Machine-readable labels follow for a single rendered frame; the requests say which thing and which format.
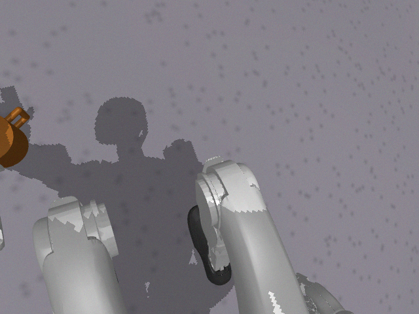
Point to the right robot hand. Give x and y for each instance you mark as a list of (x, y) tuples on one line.
[(318, 299)]

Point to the right robot foot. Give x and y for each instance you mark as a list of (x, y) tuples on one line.
[(201, 244)]

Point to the mug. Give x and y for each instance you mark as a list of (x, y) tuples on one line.
[(13, 142)]

